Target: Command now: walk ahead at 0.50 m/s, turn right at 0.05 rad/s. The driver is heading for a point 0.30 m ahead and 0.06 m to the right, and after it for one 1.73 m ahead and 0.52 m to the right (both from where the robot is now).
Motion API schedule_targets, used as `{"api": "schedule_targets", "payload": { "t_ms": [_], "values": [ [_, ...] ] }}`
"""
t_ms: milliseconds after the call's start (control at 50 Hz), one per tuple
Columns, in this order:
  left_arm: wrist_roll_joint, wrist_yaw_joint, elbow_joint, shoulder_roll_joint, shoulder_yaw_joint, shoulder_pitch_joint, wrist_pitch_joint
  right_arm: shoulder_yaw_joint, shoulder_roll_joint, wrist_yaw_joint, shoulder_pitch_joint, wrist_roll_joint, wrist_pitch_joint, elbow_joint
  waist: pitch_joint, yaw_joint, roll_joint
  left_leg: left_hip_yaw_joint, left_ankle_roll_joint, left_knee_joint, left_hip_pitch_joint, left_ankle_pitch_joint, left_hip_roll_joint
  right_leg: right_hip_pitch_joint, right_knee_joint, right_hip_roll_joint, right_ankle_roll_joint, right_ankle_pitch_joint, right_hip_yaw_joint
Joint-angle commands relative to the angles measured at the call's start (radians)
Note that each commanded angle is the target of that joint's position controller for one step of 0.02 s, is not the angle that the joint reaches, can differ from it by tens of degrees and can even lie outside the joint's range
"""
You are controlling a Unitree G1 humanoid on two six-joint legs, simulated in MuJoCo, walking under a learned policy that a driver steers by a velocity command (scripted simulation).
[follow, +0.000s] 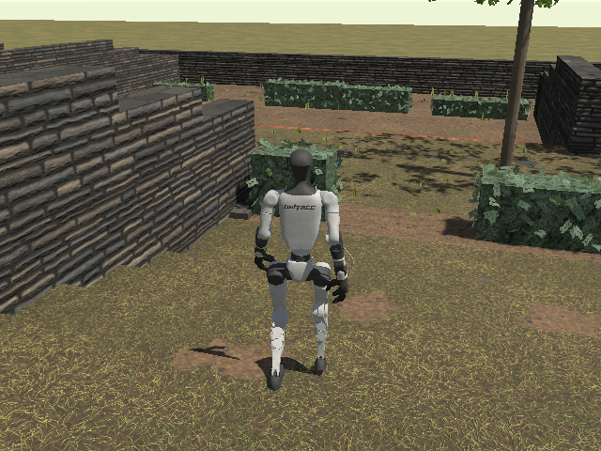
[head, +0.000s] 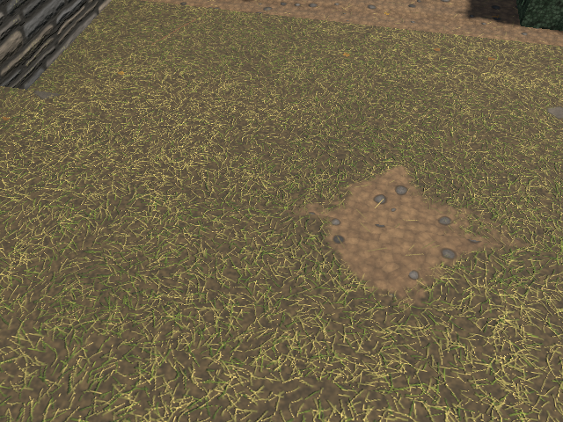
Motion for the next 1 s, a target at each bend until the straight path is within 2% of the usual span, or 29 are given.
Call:
{"api": "schedule_targets", "payload": {
  "t_ms": [20,40,60,80,100,120,140,160,180,200,240,280,340,380,420,440,460,480,500,560,680,800,880,900,920,940,960,980,1000],
  "values": [
    [-0.003,0.014,0.016,0.108,0.03,0.062,0.014,-0.028,-0.189,0.013,0.062,0.028,0.035,0.03,0.195,0.038,0.082,-0.362,0.143,-0.082,-0.002,0.415,0.261,0.096,-0.344,-0.085,-0.05,0.028,0.052],
    [-0.026,0.032,0.095,0.157,0.066,0.326,-0.01,-0.032,-0.209,0.042,0.027,-0.014,0.057,0.024,0.09,0.138,0.027,-0.269,0.104,0.149,-0.082,0.59,0.215,0.409,-0.325,-0.046,-0.093,0.161,-0.041],
    [-0.027,0.038,0.178,0.241,0.112,0.62,-0.02,-0.014,-0.131,0.086,0.111,-0.072,0.056,0.048,-0.114,0.22,-0.149,-0.102,0.017,0.646,-0.339,0.559,0.046,0.87,-0.012,-0.085,-0.251,0.372,-0.013],
    [-0.045,0.012,0.153,0.282,0.109,0.592,-0.01,0.003,-0.037,0.11,0.144,-0.06,0.07,0.011,-0.318,0.157,-0.192,-0.017,-0.042,0.874,-0.657,0.135,-0.006,1.164,0.152,-0.193,-0.391,0.458,0.229],
    [-0.008,0.012,0.136,0.25,0.105,0.54,0.002,-0.018,-0.132,0.109,-0.066,-0.04,0.074,-0.077,-0.187,0.226,-0.02,0.006,-0.072,0.844,-0.85,0.178,0.007,1.128,0.06,-0.191,-0.36,0.291,0.336],
    [-0.031,0.009,0.111,0.255,0.107,0.44,0.0,-0.014,-0.131,0.092,-0.194,-0.023,0.058,-0.168,-0.084,0.229,-0.019,-0.012,-0.073,0.809,-1.032,0.251,0.051,0.993,-0.053,-0.256,-0.396,-0.281,0.479],
    [-0.037,-0.003,0.123,0.185,0.073,0.377,-0.007,-0.015,-0.141,0.056,-0.23,-0.011,0.044,-0.171,0.031,0.188,0.051,-0.078,-0.037,0.755,-1.034,0.368,0.13,0.727,-0.144,-0.298,-0.405,-0.628,0.582],
    [-0.014,0.001,0.102,0.022,0.011,0.285,-0.039,-0.001,-0.112,0.014,-0.264,-0.034,0.03,-0.187,0.129,0.118,0.135,-0.188,0.016,0.371,-0.95,0.656,0.248,0.479,-0.24,-0.305,-0.378,-0.598,0.539],
    [-0.009,0.001,0.08,-0.015,-0.011,0.189,-0.05,-0.003,-0.114,0.005,-0.256,-0.045,0.032,-0.15,0.21,0.067,0.132,-0.182,0.022,0.068,-0.742,0.814,0.319,0.196,-0.342,-0.259,-0.402,-0.495,0.471],
    [-0.058,0.003,0.094,0.023,-0.003,0.222,-0.063,-0.006,-0.103,0.004,-0.272,-0.056,0.048,-0.145,0.133,0.083,0.046,-0.082,0.012,-0.125,-0.545,0.89,0.282,0.131,-0.341,-0.156,-0.405,-0.492,0.36],
    [-0.076,-0.004,0.114,0.07,0.005,0.228,-0.071,0.021,-0.037,0.022,-0.347,-0.024,0.075,-0.165,0.099,0.089,0.041,0.023,-0.004,-0.332,-0.291,0.891,0.218,-0.018,-0.323,-0.066,-0.333,-0.415,0.256],
    [-0.073,-0.034,0.121,0.181,0.044,0.284,-0.075,0.022,-0.076,0.032,-0.424,-0.012,0.088,-0.195,0.1,0.119,0.032,0.056,-0.019,-0.469,-0.185,0.879,0.157,-0.002,-0.292,-0.061,-0.326,-0.289,0.275],
    [-0.051,-0.048,0.131,0.169,0.062,0.336,-0.06,0.009,-0.134,0.016,-0.538,-0.02,0.068,-0.213,0.088,0.145,0.039,0.032,-0.002,-0.583,-0.22,0.941,0.13,0.19,-0.212,-0.096,-0.315,-0.216,0.344],
    [-0.042,-0.044,0.143,0.15,0.069,0.343,-0.05,-0.006,-0.167,0.008,-0.585,-0.017,0.054,-0.222,0.073,0.136,0.037,0.035,0.038,-0.632,-0.183,0.925,0.128,0.294,-0.157,-0.094,-0.271,-0.181,0.363],
    [-0.028,-0.04,0.107,0.125,0.071,0.262,-0.057,-0.056,-0.266,-0.006,-0.358,0.018,0.022,-0.166,-0.057,0.018,0.067,0.001,0.162,-0.563,0.246,1.03,0.168,0.127,0.091,0.022,-0.152,-0.021,0.271],
    [-0.021,-0.035,0.076,0.009,0.04,0.346,-0.072,-0.071,-0.319,-0.012,-0.116,0.015,0.015,-0.119,-0.316,-0.016,0.253,-0.285,0.384,-0.601,0.675,1.205,0.411,-0.09,0.411,0.178,-0.063,-0.391,0.157],
    [-0.03,-0.034,0.086,-0.052,0.02,0.379,-0.076,-0.057,-0.26,-0.008,0.006,0.012,0.024,-0.073,-0.404,-0.042,0.313,-0.62,0.457,-0.764,0.829,0.882,0.597,-0.306,0.629,0.207,-0.047,-0.939,0.125],
    [-0.041,-0.021,0.086,0.036,0.049,0.225,-0.063,-0.066,-0.222,-0.019,-0.062,-0.001,0.02,-0.071,-0.067,-0.06,0.155,-0.542,0.31,-0.878,0.534,0.475,0.526,-0.424,0.707,0.106,-0.07,-0.856,0.138],
    [-0.047,0.009,0.107,0.044,0.055,0.213,-0.055,-0.056,-0.179,-0.028,-0.199,0.016,0.019,-0.099,0.034,-0.003,0.156,-0.422,0.25,-0.933,0.348,0.411,0.483,-0.383,0.705,0.062,-0.077,-0.762,0.105],
    [-0.016,0.03,0.133,-0.029,0.037,0.224,-0.046,-0.031,-0.064,-0.045,-0.287,0.017,0.019,-0.099,0.025,0.08,0.128,-0.187,0.212,-1.015,0.167,0.722,0.42,-0.18,0.593,-0.026,-0.082,-0.654,0.106],
    [-0.054,-0.03,0.071,-0.021,0.027,0.045,-0.043,-0.06,-0.099,-0.029,-0.187,-0.031,0.005,-0.024,0.054,0.057,0.095,0.104,0.219,-1.048,0.184,1.066,0.393,-0.213,0.338,-0.052,-0.041,-0.375,0.069],
    [-0.027,-0.053,0.046,0.053,0.039,0.126,-0.049,-0.059,-0.151,0.001,-0.221,-0.081,0.011,-0.011,0.084,0.123,0.102,0.206,0.183,-0.885,0.079,1.032,0.404,-0.07,0.549,-0.021,-0.075,-0.354,0.075],
    [-0.032,-0.009,-0.04,0.061,0.051,-0.011,-0.038,-0.078,-0.211,-0.019,-0.104,-0.035,0.014,0.043,0.119,0.059,0.138,0.185,0.166,-0.787,0.286,1.167,0.445,-0.089,0.319,0.002,-0.067,-0.641,0.008],
    [-0.043,-0.005,-0.05,0.076,0.063,-0.033,-0.041,-0.094,-0.257,-0.015,-0.107,0.013,0.022,0.047,0.122,0.065,0.105,0.232,0.178,-0.729,0.254,1.2,0.405,0.019,0.136,0.081,-0.057,-0.734,-0.126],
    [-0.05,0.0,0.0,0.072,0.072,0.116,-0.057,-0.1,-0.271,-0.002,-0.09,-0.046,0.037,0.056,0.077,0.11,0.151,0.25,0.151,-0.564,0.119,1.309,0.399,0.295,0.205,0.121,-0.084,-0.476,-0.114],
    [-0.056,0.02,0.046,0.146,0.11,0.268,-0.079,-0.105,-0.258,0.022,-0.096,-0.06,0.037,0.056,0.006,0.176,0.091,0.283,0.11,-0.341,-0.017,1.282,0.335,0.508,0.156,0.149,-0.147,-0.39,-0.104],
    [-0.06,0.05,0.071,0.235,0.132,0.396,-0.076,-0.062,-0.105,0.046,-0.018,-0.067,0.022,0.02,-0.218,0.176,-0.172,0.259,0.005,-0.025,-0.366,0.675,0.18,0.927,0.116,-0.051,-0.386,-0.15,0.255],
    [-0.029,0.053,0.129,0.203,0.116,0.621,-0.083,-0.068,-0.126,0.089,-0.233,-0.012,0.002,-0.06,-0.189,0.325,-0.105,0.121,0.016,0.212,-0.603,0.228,0.063,0.985,-0.137,-0.229,-0.458,-0.264,0.596],
    [-0.022,0.058,0.178,0.167,0.121,0.625,-0.099,-0.077,-0.11,0.089,-0.452,0.027,-0.002,-0.145,0.048,0.348,-0.034,-0.018,0.064,0.206,-0.775,0.282,0.11,0.813,-0.177,-0.246,-0.382,-0.385,0.566]
  ]
}}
